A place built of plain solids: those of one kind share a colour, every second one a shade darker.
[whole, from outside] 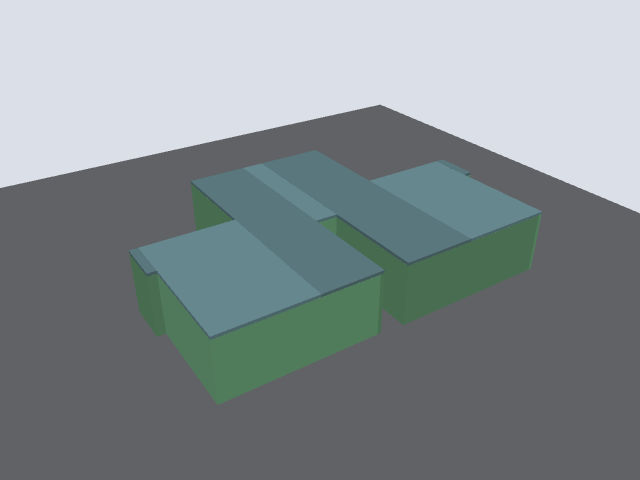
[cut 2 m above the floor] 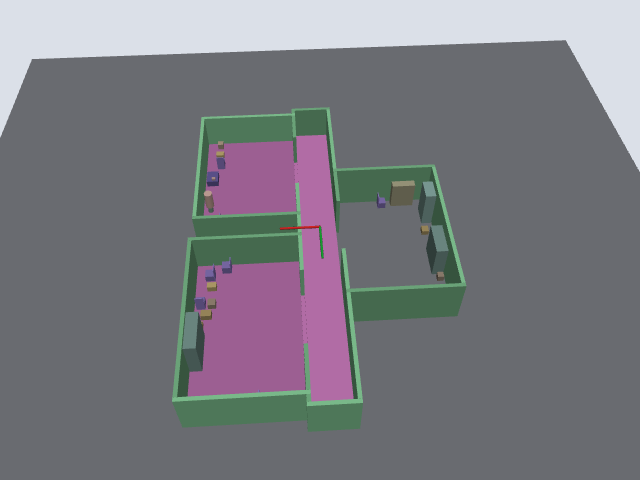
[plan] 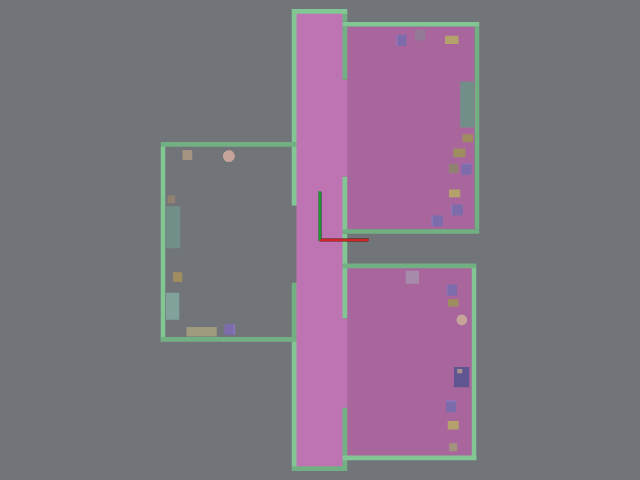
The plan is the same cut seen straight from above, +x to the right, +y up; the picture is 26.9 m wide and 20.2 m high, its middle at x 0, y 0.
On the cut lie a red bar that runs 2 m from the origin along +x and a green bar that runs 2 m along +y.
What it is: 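A storey of a split-level house; a hall and three lower rooms open beside it; the rooms' floors lie 0.59 m, 0.146 m and not at all below the hall's; a bare drop, one riser, a flush line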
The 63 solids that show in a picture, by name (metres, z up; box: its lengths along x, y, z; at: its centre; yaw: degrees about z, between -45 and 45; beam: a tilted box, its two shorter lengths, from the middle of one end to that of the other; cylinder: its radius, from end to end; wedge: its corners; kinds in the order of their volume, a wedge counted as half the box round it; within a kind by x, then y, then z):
{
 "floor_1": {"box": [1.93, 19.04, 0.64], "at": [-0.02, 0.0, 0.27]},
 "floor_2": {"box": [0.2, 3.76, 0.64], "at": [1.05, -5.18, 0.27]},
 "floor_3": {"box": [0.2, 4.08, 0.5], "at": [1.05, 4.71, 0.2]},
 "floor_4": {"box": [5.24, 7.88, 0.64], "at": [3.76, -5.13, 0.27]},
 "floor_5": {"box": [5.36, 8.52, 0.5], "at": [3.83, 4.72, 0.2]},
 "wall_1": {"box": [0.2, 8.01, 3.34], "at": [-6.61, -0.08, 1.62]},
 "wall_2": {"box": [5.72, 0.2, 3.34], "at": [-3.85, -4.19, 1.62]},
 "wall_3": {"box": [5.72, 0.2, 3.34], "at": [-3.85, 4.02, 1.62]},
 "wall_4": {"box": [0.2, 5.23, 3.34], "at": [-1.09, -6.9, 1.62]},
 "wall_5": {"box": [0.2, 2.29, 3.34], "at": [-1.09, -2.94, 1.62]},
 "wall_6": {"box": [0.2, 2.47, 3.34], "at": [-1.09, 2.69, 1.62]},
 "wall_7": {"box": [0.2, 5.4, 3.34], "at": [-1.09, 6.82, 1.62]},
 "wall_8": {"box": [2.33, 0.2, 3.34], "at": [-0.02, -9.62, 1.62]},
 "wall_9": {"box": [2.33, 0.2, 3.34], "at": [-0.02, 9.62, 1.62]},
 "wall_10": {"box": [0.2, 0.25, 3.34], "at": [1.05, -9.39, 1.62]},
 "wall_11": {"box": [0.2, 2.01, 3.34], "at": [1.05, -8.06, 1.62]},
 "wall_12": {"box": [0.2, 2.11, 3.34], "at": [1.05, -2.24, 1.62]},
 "wall_13": {"box": [0.2, 1.24, 3.34], "at": [1.05, -0.37, 1.62]},
 "wall_14": {"box": [0.2, 2.21, 3.34], "at": [1.05, 1.56, 1.62]},
 "wall_15": {"box": [0.2, 2.23, 3.34], "at": [1.05, 7.87, 1.62]},
 "wall_16": {"box": [0.2, 0.34, 3.34], "at": [1.05, 9.35, 1.62]},
 "wall_17": {"box": [5.64, 0.2, 3.34], "at": [3.76, -9.17, 1.62]},
 "wall_18": {"box": [5.64, 0.2, 3.34], "at": [3.76, -1.09, 1.62]},
 "wall_19": {"box": [5.76, 0.2, 3.34], "at": [3.83, 0.36, 1.62]},
 "wall_20": {"box": [5.76, 0.2, 3.34], "at": [3.83, 9.08, 1.62]},
 "wall_21": {"box": [0.2, 7.88, 3.34], "at": [6.48, -5.13, 1.62]},
 "wall_22": {"box": [0.2, 8.52, 3.34], "at": [6.61, 4.72, 1.62]},
 "roof_1": {"box": [7.85, 1.24, 0.16], "at": [-2.78, -0.37, 3.37]},
 "roof_2": {"box": [13.29, 3.3, 0.16], "at": [-0.06, -2.64, 3.37]},
 "roof_3": {"box": [2.33, 0.45, 0.16], "at": [-0.02, -9.49, 3.37]},
 "roof_4": {"box": [2.33, 0.54, 0.16], "at": [-0.02, 9.45, 3.37]},
 "roof_5": {"box": [13.41, 3.87, 0.16], "at": [0.0, 2.19, 3.37]},
 "roof_6": {"box": [7.77, 4.98, 0.16], "at": [2.7, -6.78, 3.37]},
 "roof_7": {"box": [7.89, 5.06, 0.16], "at": [2.76, 6.65, 3.37]},
 "wardrobe_1": {"box": [0.57, 1.15, 2.24], "at": [-6.2, -2.79, 1.07]},
 "wardrobe_2": {"box": [0.61, 1.76, 1.98], "at": [-6.18, 0.54, 0.94]},
 "wardrobe_3": {"box": [0.59, 1.93, 2.09], "at": [6.19, 5.7, 1.49]},
 "case_1": {"box": [1.28, 0.41, 1.66], "at": [-4.98, -3.86, 0.78]},
 "chair_1": {"box": [0.39, 0.46, 0.45], "at": [-3.82, -3.76, 0.18]},
 "chair_2": {"box": [0.39, 0.47, 0.41], "at": [3.45, 8.4, 0.65]},
 "chair_3": {"box": [0.43, 0.46, 0.46], "at": [4.96, 0.8, 0.67]},
 "chair_4": {"box": [0.43, 0.44, 0.45], "at": [5.52, -7.03, 0.81]},
 "chair_5": {"box": [0.43, 0.05, 0.91], "at": [5.52, -6.78, 1.05]},
 "chair_6": {"box": [0.4, 0.48, 0.45], "at": [5.56, -2.11, 0.81]},
 "chair_7": {"box": [0.45, 0.46, 0.41], "at": [5.79, 1.26, 0.65]},
 "chair_8": {"box": [0.43, 0.44, 0.41], "at": [6.17, 2.97, 0.65]},
 "chair_9": {"box": [0.43, 0.04, 0.94], "at": [6.17, 3.21, 0.92]},
 "bush_1": {"cylinder": 0.25, "from": [-3.84, 3.53, 0.54], "to": [-3.84, 3.53, 1.69]},
 "bush_2": {"cylinder": 0.22, "from": [5.97, -3.36, 1.03], "to": [5.97, -3.36, 2.02]},
 "toybox_1": {"box": [0.38, 0.42, 0.34], "at": [-5.99, -1.56, 0.12]},
 "toybox_2": {"box": [0.57, 0.35, 0.3], "at": [5.54, 8.43, 0.6]},
 "toybox_3": {"box": [0.46, 0.36, 0.34], "at": [5.61, -7.8, 0.76]},
 "toybox_4": {"box": [0.44, 0.3, 0.27], "at": [5.61, -2.64, 0.73]},
 "toybox_5": {"box": [0.48, 0.33, 0.34], "at": [5.67, 1.96, 0.62]},
 "toybox_6": {"box": [0.52, 0.37, 0.35], "at": [5.87, 3.67, 0.62]},
 "toybox_7": {"box": [0.44, 0.34, 0.3], "at": [6.22, 4.28, 0.6]},
 "lowtable_1": {"box": [0.65, 0.85, 0.37], "at": [5.96, -5.77, 0.78]},
 "pouf_1": {"box": [0.55, 0.55, 0.38], "at": [3.89, -1.57, 0.78]},
 "pouf_2": {"box": [0.45, 0.45, 0.43], "at": [4.22, 8.62, 0.66]},
 "basket_1": {"box": [0.33, 0.33, 0.41], "at": [-6.26, 1.71, 0.16]},
 "basket_2": {"box": [0.41, 0.41, 0.33], "at": [-5.58, 3.58, 0.11]},
 "basket_3": {"box": [0.34, 0.34, 0.36], "at": [5.61, -8.72, 0.77]},
 "basket_4": {"box": [0.39, 0.39, 0.34], "at": [5.62, 3.01, 0.62]}
}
